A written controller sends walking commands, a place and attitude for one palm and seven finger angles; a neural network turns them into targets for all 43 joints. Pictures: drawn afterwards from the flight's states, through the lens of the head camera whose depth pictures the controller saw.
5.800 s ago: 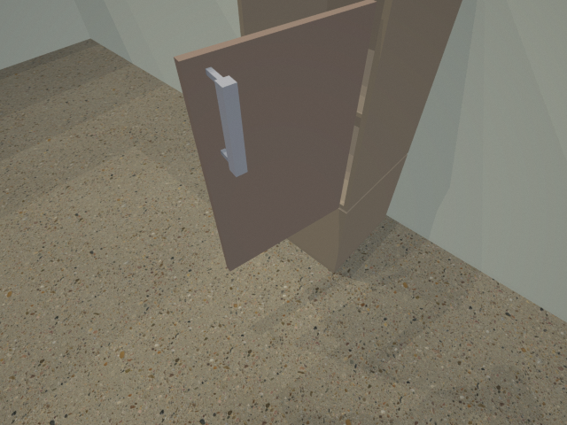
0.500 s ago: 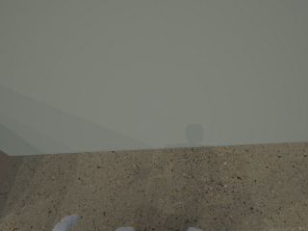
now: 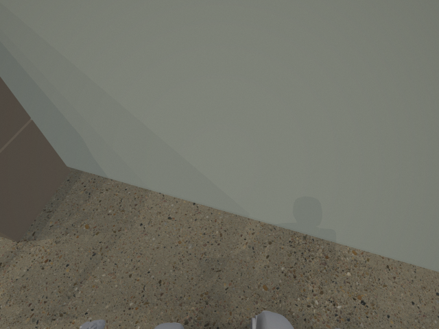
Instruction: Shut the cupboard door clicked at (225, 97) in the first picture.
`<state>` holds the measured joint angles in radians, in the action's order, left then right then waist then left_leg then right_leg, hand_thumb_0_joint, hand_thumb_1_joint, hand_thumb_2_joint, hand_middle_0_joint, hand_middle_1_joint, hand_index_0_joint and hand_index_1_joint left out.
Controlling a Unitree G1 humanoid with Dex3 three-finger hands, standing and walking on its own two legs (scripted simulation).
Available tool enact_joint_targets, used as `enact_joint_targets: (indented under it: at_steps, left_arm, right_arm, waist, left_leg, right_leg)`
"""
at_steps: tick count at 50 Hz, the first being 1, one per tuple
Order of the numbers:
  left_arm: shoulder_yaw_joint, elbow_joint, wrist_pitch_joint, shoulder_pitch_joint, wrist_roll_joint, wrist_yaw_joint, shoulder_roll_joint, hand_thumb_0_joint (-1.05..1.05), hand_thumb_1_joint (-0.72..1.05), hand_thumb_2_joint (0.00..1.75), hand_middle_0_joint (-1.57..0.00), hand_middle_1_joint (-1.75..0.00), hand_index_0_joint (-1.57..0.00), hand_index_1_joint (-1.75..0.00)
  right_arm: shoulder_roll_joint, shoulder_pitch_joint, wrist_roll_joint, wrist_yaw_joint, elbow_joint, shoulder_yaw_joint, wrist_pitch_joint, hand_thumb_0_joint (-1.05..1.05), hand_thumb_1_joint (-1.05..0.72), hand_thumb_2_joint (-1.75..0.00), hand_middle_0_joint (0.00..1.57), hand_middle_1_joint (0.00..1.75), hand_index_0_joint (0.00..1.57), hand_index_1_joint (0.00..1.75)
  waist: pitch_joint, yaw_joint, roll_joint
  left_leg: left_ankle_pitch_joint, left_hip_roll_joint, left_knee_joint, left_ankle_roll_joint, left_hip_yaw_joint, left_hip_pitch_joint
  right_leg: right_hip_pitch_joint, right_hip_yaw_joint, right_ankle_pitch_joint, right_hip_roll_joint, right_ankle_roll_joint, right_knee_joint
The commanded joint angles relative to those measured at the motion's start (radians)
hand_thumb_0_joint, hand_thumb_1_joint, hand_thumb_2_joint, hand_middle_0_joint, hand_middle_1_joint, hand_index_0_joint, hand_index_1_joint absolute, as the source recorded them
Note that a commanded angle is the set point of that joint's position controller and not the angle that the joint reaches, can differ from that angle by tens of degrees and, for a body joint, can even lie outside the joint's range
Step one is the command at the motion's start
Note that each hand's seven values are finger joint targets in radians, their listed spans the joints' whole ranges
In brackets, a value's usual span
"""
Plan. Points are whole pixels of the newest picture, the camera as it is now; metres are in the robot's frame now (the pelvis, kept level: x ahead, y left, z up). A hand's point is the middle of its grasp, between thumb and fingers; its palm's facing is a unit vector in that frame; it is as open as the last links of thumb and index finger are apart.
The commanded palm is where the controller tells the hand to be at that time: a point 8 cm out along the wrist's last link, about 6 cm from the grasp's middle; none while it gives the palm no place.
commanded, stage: turn to face it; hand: left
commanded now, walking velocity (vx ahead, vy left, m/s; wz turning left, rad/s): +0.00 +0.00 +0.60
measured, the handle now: out of the picture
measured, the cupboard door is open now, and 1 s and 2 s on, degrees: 78 78 78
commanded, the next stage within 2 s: take the last steps up to it in 1.62 s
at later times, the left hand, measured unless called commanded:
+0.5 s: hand out of the picture +0.00 +0.18 -0.18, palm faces +0.35 -0.92 -0.20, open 7.4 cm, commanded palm none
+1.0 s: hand out of the picture +0.00 +0.17 -0.15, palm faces +0.58 -0.77 -0.28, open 7.4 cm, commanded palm none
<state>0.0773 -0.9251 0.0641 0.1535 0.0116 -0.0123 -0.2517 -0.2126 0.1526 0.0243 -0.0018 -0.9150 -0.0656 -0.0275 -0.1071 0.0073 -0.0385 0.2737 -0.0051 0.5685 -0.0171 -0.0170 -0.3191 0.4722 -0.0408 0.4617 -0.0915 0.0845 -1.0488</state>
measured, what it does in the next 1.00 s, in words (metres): steps on the spot, turning left: right foot, then left foot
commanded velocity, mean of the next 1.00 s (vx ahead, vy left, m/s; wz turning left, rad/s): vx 0.00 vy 0.00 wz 0.60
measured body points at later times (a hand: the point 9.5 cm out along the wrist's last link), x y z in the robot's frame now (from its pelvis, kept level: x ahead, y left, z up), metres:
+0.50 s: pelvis +0.01 -0.01 -0.01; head +0.07 +0.02 +0.44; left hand -0.02 +0.23 -0.16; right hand +0.21 -0.23 -0.14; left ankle -0.01 +0.09 -0.74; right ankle +0.02 -0.15 -0.73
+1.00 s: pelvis +0.04 -0.05 +0.00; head +0.09 -0.04 +0.45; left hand -0.03 +0.21 -0.13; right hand +0.24 -0.23 -0.15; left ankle -0.05 +0.05 -0.66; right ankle +0.10 -0.15 -0.73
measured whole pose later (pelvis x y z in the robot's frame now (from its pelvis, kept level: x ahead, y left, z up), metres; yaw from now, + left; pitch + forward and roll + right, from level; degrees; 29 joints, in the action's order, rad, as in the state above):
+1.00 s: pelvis +0.04 -0.05 +0.00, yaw +37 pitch +0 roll +1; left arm 0.04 -0.88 0.01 0.16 0.02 -0.03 -0.19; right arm -0.25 0.17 0.02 -0.03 -0.95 -0.10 -0.09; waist -0.11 0.04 0.03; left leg 0.45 0.01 1.09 0.05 0.01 -0.51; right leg 0.23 -0.11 0.30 -0.09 0.01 -0.53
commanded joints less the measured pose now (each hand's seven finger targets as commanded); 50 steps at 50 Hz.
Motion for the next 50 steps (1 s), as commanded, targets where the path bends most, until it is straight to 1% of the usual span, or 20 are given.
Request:
enact_joint_targets:
  at_steps: [1, 6, 7, 8, 9, 13, 18, 22, 23, 24, 25, 29, 38, 40, 41, 42, 43, 44, 47, 50]
  left_arm:
    - [0.007, 0.094, -0.037, -0.019, 0.003, 0.004, -0.049, 0.00, 0.90, 0.90, -0.20, -0.30, -0.20, -0.30]
    - [0.017, 0.073, -0.059, 0.103, -0.001, -0.006, -0.073, 0.00, 0.90, 0.90, -0.20, -0.30, -0.20, -0.30]
    - [0.030, 0.074, -0.070, 0.135, 0.010, -0.015, -0.137, 0.00, 0.90, 0.90, -0.20, -0.30, -0.20, -0.30]
    - [0.044, 0.077, -0.074, 0.138, 0.023, -0.021, -0.220, 0.00, 0.90, 0.90, -0.20, -0.30, -0.20, -0.30]
    - [0.032, 0.090, -0.074, 0.117, 0.017, -0.023, -0.215, 0.00, 0.90, 0.90, -0.20, -0.30, -0.20, -0.30]
    - [0.007, 0.113, -0.077, 0.008, 0.013, -0.025, -0.108, 0.00, 0.90, 0.90, -0.20, -0.30, -0.20, -0.30]
    - [0.027, 0.068, -0.081, 0.121, 0.019, -0.021, -0.170, 0.00, 0.90, 0.90, -0.20, -0.30, -0.20, -0.30]
    - [0.038, 0.063, -0.075, 0.098, 0.007, -0.012, -0.182, 0.00, 0.90, 0.90, -0.20, -0.30, -0.20, -0.30]
    - [0.034, 0.082, -0.071, 0.091, -0.001, -0.007, -0.155, 0.00, 0.90, 0.90, -0.20, -0.30, -0.20, -0.30]
    - [0.015, 0.125, -0.065, 0.065, -0.007, 0.001, -0.076, 0.00, 0.90, 0.90, -0.20, -0.30, -0.20, -0.30]
    - [0.004, 0.161, -0.051, -0.014, 0.007, -0.008, -0.081, 0.00, 0.90, 0.90, -0.20, -0.30, -0.20, -0.30]
    - [0.015, 0.094, -0.034, -0.013, 0.005, -0.003, -0.070, 0.00, 0.90, 0.90, -0.20, -0.30, -0.20, -0.30]
    - [0.007, 0.100, -0.042, 0.006, 0.001, -0.002, -0.056, 0.00, 0.90, 0.90, -0.20, -0.30, -0.20, -0.30]
    - [0.013, 0.088, -0.053, 0.068, -0.001, -0.006, -0.072, 0.00, 0.90, 0.90, -0.20, -0.30, -0.20, -0.30]
    - [0.021, 0.080, -0.062, 0.115, 0.000, -0.011, -0.096, 0.00, 0.90, 0.90, -0.20, -0.30, -0.20, -0.30]
    - [0.039, 0.078, -0.072, 0.141, 0.015, -0.021, -0.177, 0.00, 0.90, 0.90, -0.20, -0.30, -0.20, -0.30]
    - [0.041, 0.090, -0.070, 0.119, 0.022, -0.022, -0.230, 0.00, 0.90, 0.90, -0.20, -0.30, -0.20, -0.30]
    - [0.031, 0.100, -0.073, 0.082, 0.015, -0.027, -0.192, 0.00, 0.90, 0.90, -0.20, -0.30, -0.20, -0.30]
    - [0.008, 0.120, -0.072, -0.023, 0.011, -0.026, -0.111, 0.00, 0.90, 0.90, -0.20, -0.30, -0.20, -0.30]
    - [0.017, 0.101, -0.079, 0.031, 0.017, -0.025, -0.130, 0.00, 0.90, 0.90, -0.20, -0.30, -0.20, -0.30]
  right_arm:
    - [-0.215, 0.039, 0.007, 0.012, 0.049, -0.054, 0.006, 0.00, -0.90, -0.90, 0.20, 0.30, 0.20, 0.30]
    - [-0.196, -0.028, -0.004, 0.005, 0.072, -0.058, -0.007, 0.00, -0.90, -0.90, 0.20, 0.30, 0.20, 0.30]
    - [-0.150, -0.031, -0.013, 0.000, 0.087, -0.052, -0.009, 0.00, -0.90, -0.90, 0.20, 0.30, 0.20, 0.30]
    - [-0.093, -0.032, -0.016, -0.008, 0.110, -0.042, -0.008, 0.00, -0.90, -0.90, 0.20, 0.30, 0.20, 0.30]
    - [-0.130, -0.026, -0.005, -0.014, 0.104, -0.048, -0.014, 0.00, -0.90, -0.90, 0.20, 0.30, 0.20, 0.30]
    - [-0.095, -0.030, -0.009, -0.029, 0.067, -0.036, -0.032, 0.00, -0.90, -0.90, 0.20, 0.30, 0.20, 0.30]
    - [-0.054, -0.105, -0.017, -0.037, 0.081, -0.012, -0.018, 0.00, -0.90, -0.90, 0.20, 0.30, 0.20, 0.30]
    - [-0.096, -0.009, -0.012, -0.031, 0.061, -0.021, -0.004, 0.00, -0.90, -0.90, 0.20, 0.30, 0.20, 0.30]
    - [-0.163, 0.054, -0.006, -0.027, 0.050, -0.039, 0.004, 0.00, -0.90, -0.90, 0.20, 0.30, 0.20, 0.30]
    - [-0.282, 0.134, 0.002, -0.018, 0.040, -0.070, 0.009, 0.00, -0.90, -0.90, 0.20, 0.30, 0.20, 0.30]
    - [-0.300, 0.199, -0.004, -0.013, 0.018, -0.071, -0.001, 0.00, -0.90, -0.90, 0.20, 0.30, 0.20, 0.30]
    - [-0.211, 0.039, 0.001, 0.018, 0.052, -0.047, 0.012, 0.00, -0.90, -0.90, 0.20, 0.30, 0.20, 0.30]
    - [-0.217, 0.022, 0.006, 0.007, 0.051, -0.057, -0.002, 0.00, -0.90, -0.90, 0.20, 0.30, 0.20, 0.30]
    - [-0.208, -0.016, -0.001, 0.005, 0.063, -0.058, -0.006, 0.00, -0.90, -0.90, 0.20, 0.30, 0.20, 0.30]
    - [-0.184, -0.036, -0.007, 0.002, 0.073, -0.056, -0.006, 0.00, -0.90, -0.90, 0.20, 0.30, 0.20, 0.30]
    - [-0.123, -0.021, -0.017, -0.004, 0.087, -0.049, -0.008, 0.00, -0.90, -0.90, 0.20, 0.30, 0.20, 0.30]
    - [-0.108, -0.032, -0.014, -0.010, 0.107, -0.046, -0.007, 0.00, -0.90, -0.90, 0.20, 0.30, 0.20, 0.30]
    - [-0.142, -0.026, -0.005, -0.015, 0.090, -0.053, -0.017, 0.00, -0.90, -0.90, 0.20, 0.30, 0.20, 0.30]
    - [-0.102, -0.004, -0.005, -0.029, 0.055, -0.044, -0.034, 0.00, -0.90, -0.90, 0.20, 0.30, 0.20, 0.30]
    - [-0.070, -0.039, -0.014, -0.035, 0.059, -0.028, -0.029, 0.00, -0.90, -0.90, 0.20, 0.30, 0.20, 0.30]
  waist:
    - [0.159, 0.026, 0.195]
    - [0.174, -0.035, 0.170]
    - [0.167, -0.054, 0.005]
    - [0.133, -0.063, -0.273]
    - [0.121, -0.052, -0.213]
    - [0.093, 0.010, -0.195]
    - [0.139, -0.051, -0.161]
    - [0.183, 0.010, -0.131]
    - [0.232, 0.047, 0.020]
    - [0.259, 0.092, 0.354]
    - [0.249, 0.113, 0.259]
    - [0.160, 0.028, 0.214]
    - [0.161, 0.017, 0.215]
    - [0.167, -0.021, 0.201]
    - [0.177, -0.049, 0.140]
    - [0.183, -0.058, -0.097]
    - [0.139, -0.063, -0.261]
    - [0.112, -0.040, -0.202]
    - [0.071, 0.023, -0.180]
    - [0.111, -0.008, -0.158]
  left_leg:
    - [-0.298, -0.219, -0.207, -0.130, 0.257, 0.128]
    - [-0.246, -0.152, -0.102, -0.077, 0.286, -0.029]
    - [-0.062, -0.062, 0.036, -0.017, 0.216, -0.173]
    - [0.288, 0.091, 0.298, 0.060, 0.038, -0.300]
    - [0.329, 0.040, 0.525, 0.048, 0.080, -0.267]
    - [0.185, -0.026, 0.591, 0.081, 0.022, -0.241]
    - [0.200, 0.001, 0.225, 0.078, -0.086, -0.139]
    - [-0.022, 0.015, -0.082, 0.049, -0.112, 0.092]
    - [-0.238, -0.087, -0.145, 0.003, 0.003, 0.283]
    - [-0.656, -0.382, -0.169, -0.159, 0.399, 0.428]
    - [-0.689, -0.435, -0.159, -0.225, 0.396, 0.377]
    - [-0.420, -0.259, -0.214, -0.147, 0.269, 0.182]
    - [-0.287, -0.197, -0.199, -0.131, 0.336, 0.089]
    - [-0.255, -0.162, -0.150, -0.101, 0.339, -0.007]
    - [-0.177, -0.114, -0.088, -0.060, 0.312, -0.078]
    - [0.057, 0.005, 0.101, 0.011, 0.198, -0.255]
    - [0.332, 0.088, 0.371, 0.059, 0.057, -0.299]
    - [0.298, 0.028, 0.553, 0.048, 0.099, -0.267]
    - [0.171, -0.020, 0.643, 0.075, 0.043, -0.254]
    - [0.195, -0.024, 0.409, 0.088, -0.029, -0.193]
  right_leg:
    - [-0.033, 0.008, -0.016, 0.032, -0.006, 0.168]
    - [-0.342, -0.013, -0.211, 0.064, -0.026, 0.574]
    - [-0.460, 0.141, -0.192, -0.087, -0.068, 0.729]
    - [-0.456, 0.400, -0.252, -0.355, -0.188, 0.814]
    - [-0.317, 0.391, -0.215, -0.416, -0.253, 0.819]
    - [-0.311, 0.066, -0.551, -0.240, -0.191, 0.713]
    - [-0.457, -0.015, -0.832, -0.262, -0.182, 0.608]
    - [-0.369, -0.099, -0.772, -0.250, -0.108, 0.441]
    - [-0.209, -0.139, -0.593, -0.209, -0.056, 0.282]
    - [0.085, -0.154, 0.119, -0.057, 0.020, 0.035]
    - [0.113, -0.035, 0.219, -0.044, 0.002, -0.082]
    - [0.088, 0.053, -0.014, -0.031, 0.002, -0.118]
    - [-0.132, 0.005, -0.038, 0.067, -0.015, 0.308]
    - [-0.287, 0.002, -0.143, 0.080, -0.023, 0.483]
    - [-0.400, 0.029, -0.212, 0.041, -0.033, 0.638]
    - [-0.523, 0.256, -0.164, -0.176, -0.100, 0.777]
    - [-0.422, 0.423, -0.213, -0.402, -0.221, 0.830]
    - [-0.297, 0.373, -0.185, -0.386, -0.251, 0.818]
    - [-0.269, 0.103, -0.424, -0.242, -0.194, 0.740]
    - [-0.374, 0.011, -0.622, -0.245, -0.182, 0.680]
